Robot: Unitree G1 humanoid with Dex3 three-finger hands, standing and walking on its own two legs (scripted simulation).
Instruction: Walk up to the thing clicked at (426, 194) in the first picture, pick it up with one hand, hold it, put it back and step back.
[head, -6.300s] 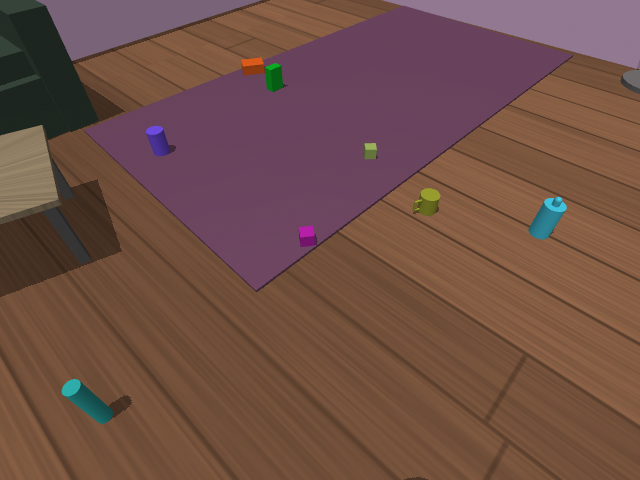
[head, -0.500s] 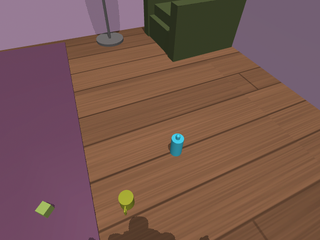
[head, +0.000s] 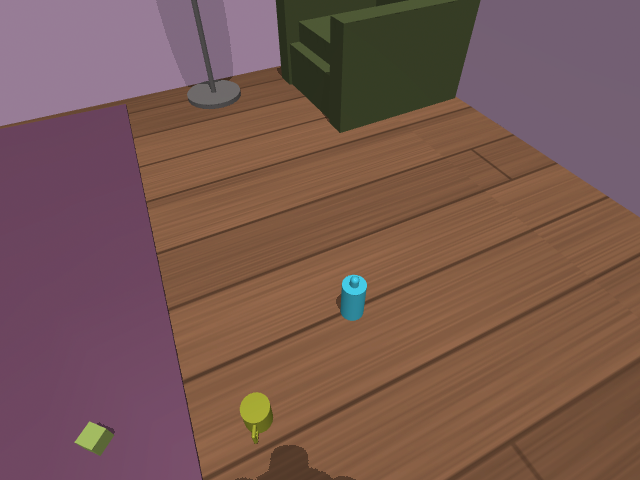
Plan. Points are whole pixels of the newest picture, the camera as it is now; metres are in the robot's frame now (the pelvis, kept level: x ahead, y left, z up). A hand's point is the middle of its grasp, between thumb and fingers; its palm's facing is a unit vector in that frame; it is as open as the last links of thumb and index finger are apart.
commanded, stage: stand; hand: left
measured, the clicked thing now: (256, 418) +0.45 +0.20 -0.73
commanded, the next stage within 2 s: none
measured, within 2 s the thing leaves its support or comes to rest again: neither
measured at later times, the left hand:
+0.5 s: hand out of the picture +0.08 +0.26 -0.16, palm faces -0.02 -0.94 -0.34, open 7.4 cm
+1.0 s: hand out of the picture +0.07 +0.26 -0.16, palm faces -0.02 -0.94 -0.34, open 7.4 cm
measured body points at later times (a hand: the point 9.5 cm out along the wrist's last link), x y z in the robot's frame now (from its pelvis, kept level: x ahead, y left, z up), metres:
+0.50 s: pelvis +0.00 +0.00 +0.00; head +0.01 +0.00 +0.45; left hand +0.08 +0.31 -0.13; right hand +0.08 -0.30 -0.13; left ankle +0.03 +0.15 -0.75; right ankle -0.01 -0.12 -0.75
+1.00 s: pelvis +0.00 +0.01 +0.00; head +0.00 +0.01 +0.45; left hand +0.07 +0.31 -0.13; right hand +0.07 -0.29 -0.13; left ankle +0.03 +0.15 -0.75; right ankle -0.01 -0.12 -0.75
